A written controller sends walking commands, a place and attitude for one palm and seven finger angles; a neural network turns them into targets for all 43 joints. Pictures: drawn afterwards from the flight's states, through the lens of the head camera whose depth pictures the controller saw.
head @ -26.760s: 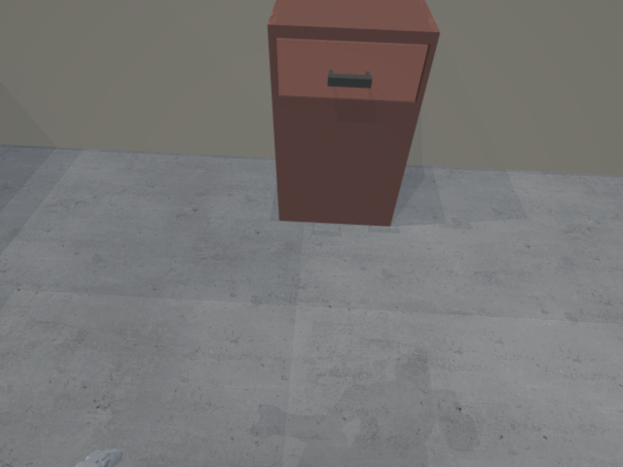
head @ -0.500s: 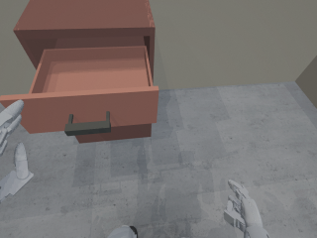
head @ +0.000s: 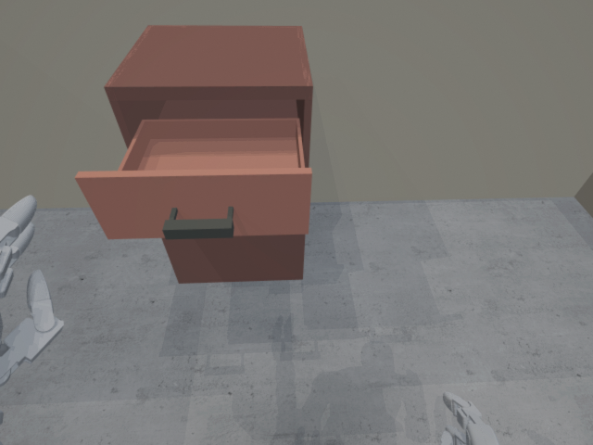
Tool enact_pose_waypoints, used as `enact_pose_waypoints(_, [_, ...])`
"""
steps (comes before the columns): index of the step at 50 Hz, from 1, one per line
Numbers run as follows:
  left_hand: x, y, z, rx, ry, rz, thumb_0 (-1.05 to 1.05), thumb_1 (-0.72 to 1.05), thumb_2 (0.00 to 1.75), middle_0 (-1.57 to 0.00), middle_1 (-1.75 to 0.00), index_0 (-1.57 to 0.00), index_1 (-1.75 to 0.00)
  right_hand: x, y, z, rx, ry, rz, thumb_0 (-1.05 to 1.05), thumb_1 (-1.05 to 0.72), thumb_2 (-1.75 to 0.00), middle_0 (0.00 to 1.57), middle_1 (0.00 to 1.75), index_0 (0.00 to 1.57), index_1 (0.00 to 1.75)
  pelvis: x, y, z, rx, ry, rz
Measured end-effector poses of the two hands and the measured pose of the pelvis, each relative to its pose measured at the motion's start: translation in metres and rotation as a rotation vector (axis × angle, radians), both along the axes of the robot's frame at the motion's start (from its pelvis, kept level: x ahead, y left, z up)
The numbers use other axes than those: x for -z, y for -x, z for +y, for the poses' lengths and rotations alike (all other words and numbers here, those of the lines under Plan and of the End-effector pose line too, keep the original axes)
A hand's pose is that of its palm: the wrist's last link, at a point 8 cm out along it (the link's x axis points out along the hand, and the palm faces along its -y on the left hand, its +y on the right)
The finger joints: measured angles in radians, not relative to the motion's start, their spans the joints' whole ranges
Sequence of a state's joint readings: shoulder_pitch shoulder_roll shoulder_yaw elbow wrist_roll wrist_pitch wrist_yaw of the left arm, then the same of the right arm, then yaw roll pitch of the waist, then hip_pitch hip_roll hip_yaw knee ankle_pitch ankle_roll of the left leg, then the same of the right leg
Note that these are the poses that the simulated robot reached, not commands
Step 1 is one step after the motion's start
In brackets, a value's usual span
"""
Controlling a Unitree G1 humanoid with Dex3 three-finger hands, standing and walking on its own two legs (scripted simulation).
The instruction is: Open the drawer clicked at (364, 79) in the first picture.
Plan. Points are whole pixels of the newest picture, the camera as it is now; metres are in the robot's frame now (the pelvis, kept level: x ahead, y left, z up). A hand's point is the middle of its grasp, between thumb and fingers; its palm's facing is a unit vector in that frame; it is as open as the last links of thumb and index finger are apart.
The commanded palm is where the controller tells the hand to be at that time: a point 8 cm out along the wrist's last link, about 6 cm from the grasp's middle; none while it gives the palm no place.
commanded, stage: stop stepping back and stand still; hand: left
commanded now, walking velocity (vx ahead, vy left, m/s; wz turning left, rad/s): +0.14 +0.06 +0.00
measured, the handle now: (200, 220) +0.55 +0.22 -0.06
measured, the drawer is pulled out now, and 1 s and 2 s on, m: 0.30 0.30 0.30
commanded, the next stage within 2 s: let the arm hang, fingers relaxed in 0.40 s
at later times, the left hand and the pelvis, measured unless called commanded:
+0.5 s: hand (59, 337) +0.18 +0.23 +0.16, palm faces +0.37 -0.81 -0.45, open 7.4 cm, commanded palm none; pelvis +0.00 -0.01 +0.01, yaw +1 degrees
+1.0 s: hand out of the picture -0.03 +0.19 -0.16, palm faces +0.06 -0.97 -0.22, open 7.1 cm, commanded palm none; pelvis +0.00 +0.00 +0.01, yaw +2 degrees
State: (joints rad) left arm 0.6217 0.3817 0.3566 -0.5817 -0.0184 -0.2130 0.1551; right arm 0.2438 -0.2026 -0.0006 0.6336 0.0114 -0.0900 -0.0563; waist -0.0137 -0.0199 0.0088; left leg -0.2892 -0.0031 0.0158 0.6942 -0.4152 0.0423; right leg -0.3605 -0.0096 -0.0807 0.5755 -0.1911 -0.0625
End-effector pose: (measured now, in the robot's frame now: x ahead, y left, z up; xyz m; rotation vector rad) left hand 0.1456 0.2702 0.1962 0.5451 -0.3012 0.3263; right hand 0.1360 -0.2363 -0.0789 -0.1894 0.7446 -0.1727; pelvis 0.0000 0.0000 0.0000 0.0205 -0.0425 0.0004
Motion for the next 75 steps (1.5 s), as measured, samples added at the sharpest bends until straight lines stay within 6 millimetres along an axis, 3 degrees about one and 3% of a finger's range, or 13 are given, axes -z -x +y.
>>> enact_pose_waypoints(10, [0.008, 0.007, -0.001, -0.024, 0.016, 0.044, 0.02, 0.89, 0.9, -0.21, -0.3, -0.21, -0.31, -0.006, 0.002, 0.013, -0.03, -0.038, -0.047, 0.01, -0.91, -0.9, 0.2, 0.3, 0.21, 0.3, -0.001, 0.005, -0.007, -0.019, 0.007, 0.003])
enact_pose_waypoints(16, [0.01, 0.009, -0.011, -0.025, 0.038, 0.051, 0.02, 0.89, 0.9, -0.21, -0.3, -0.21, -0.31, 0.006, 0.0, 0.003, -0.056, -0.035, 0.033, 0.01, -0.91, -0.9, 0.2, 0.3, 0.21, 0.3, -0.001, 0.007, -0.013, -0.036, 0.028, 0.006])
enact_pose_waypoints(26, [0.02, 0.001, 0.003, -0.037, 0.034, 0.124, 0.02, 0.89, 0.9, -0.21, -0.3, -0.21, -0.31, -0.01, -0.012, -0.008, -0.056, 0.03, 0.031, 0.01, -0.91, -0.9, 0.2, 0.3, 0.21, 0.3, -0.009, 0.0, -0.007, -0.034, 0.02, 0.03])
enact_pose_waypoints(28, [0.062, -0.013, 0.013, -0.053, 0.071, 0.28, 0.01, 0.89, 0.9, -0.2, -0.3, -0.21, -0.3, 0.002, -0.017, -0.009, -0.09, 0.01, 0.053, 0.01, -0.91, -0.9, 0.2, 0.3, 0.2, 0.3, -0.006, 0.001, -0.003, -0.045, 0.017, 0.045])
enact_pose_waypoints(30, [0.125, -0.02, 0.02, -0.111, 0.184, 0.513, 0.01, 0.9, 0.9, -0.2, -0.3, -0.2, -0.3, 0.016, -0.016, -0.008, -0.096, -0.008, 0.1, 0.01, -0.91, -0.9, 0.2, 0.3, 0.2, 0.3, -0.003, 0.003, -0.001, -0.049, 0.016, 0.048])
enact_pose_waypoints(32, [0.191, -0.012, 0.015, -0.161, 0.303, 0.762, 0.01, 0.9, 0.9, -0.19, -0.3, -0.2, -0.3, 0.026, -0.009, -0.005, -0.087, -0.024, 0.147, 0.01, -0.91, -0.9, 0.2, 0.3, 0.2, 0.3, -0.001, 0.003, 0.0, -0.049, 0.015, 0.04])
enact_pose_waypoints(36, [0.29, 0.038, -0.025, -0.171, 0.484, 1.196, 0.01, 0.91, 0.9, -0.19, -0.3, -0.19, -0.3, 0.035, 0.023, 0.001, -0.046, -0.039, 0.26, 0.01, -0.91, -0.9, 0.2, 0.3, 0.2, 0.3, -0.001, 0.003, -0.002, -0.039, 0.011, 0.013])
enact_pose_waypoints(39, [0.324, 0.084, -0.056, -0.183, 0.595, 1.393, 0.01, 0.94, 0.9, -0.2, -0.3, -0.2, -0.3, 0.038, 0.058, 0.006, -0.023, -0.037, 0.382, 0.01, -0.91, -0.9, 0.2, 0.3, 0.2, 0.3, -0.005, 0.005, -0.004, -0.033, 0.018, 0.007])
enact_pose_waypoints(46, [0.328, 0.153, -0.04, -0.317, 0.613, 1.566, -0.02, 0.99, 0.9, -0.2, -0.3, -0.2, -0.3, 0.044, 0.133, 0.001, 0.035, -0.023, 0.648, 0.0, -0.94, -0.9, 0.2, 0.3, 0.21, 0.3, -0.013, 0.005, -0.005, -0.035, 0.029, 0.015])
enact_pose_waypoints(53, [0.321, 0.194, -0.033, -0.393, 0.588, 1.694, 0.0, 0.94, 0.9, -0.2, -0.3, -0.2, -0.3, 0.049, 0.174, 0.011, 0.079, -0.065, 0.747, 0.0, -0.92, -0.9, 0.2, 0.3, 0.2, 0.3, -0.015, 0.003, -0.001, -0.022, 0.027, 0.007])
enact_pose_waypoints(58, [0.32, 0.194, -0.037, -0.391, 0.587, 1.701, 0.01, 0.92, 0.9, -0.19, -0.3, -0.2, -0.3, 0.054, 0.184, 0.027, 0.083, -0.111, 0.763, 0.0, -0.92, -0.9, 0.2, 0.3, 0.2, 0.3, -0.015, 0.004, 0.0, -0.015, 0.023, 0.005])
enact_pose_waypoints(65, [0.325, 0.171, -0.05, -0.332, 0.6, 1.652, 0.01, 0.91, 0.9, -0.19, -0.3, -0.2, -0.3, 0.058, 0.181, 0.046, 0.089, -0.159, 0.737, 0.0, -0.91, -0.9, 0.2, 0.3, 0.2, 0.3, -0.015, 0.003, 0.001, -0.007, 0.022, 0.006])
enact_pose_waypoints(75, [0.328, 0.15, -0.056, -0.298, 0.605, 1.615, 0.02, 0.93, 0.9, -0.2, -0.3, -0.2, -0.3, 0.057, 0.171, 0.05, 0.107, -0.165, 0.705, 0.0, -0.91, -0.9, 0.2, 0.3, 0.2, 0.3, -0.015, -0.002, 0.002, -0.001, 0.02, 0.009])
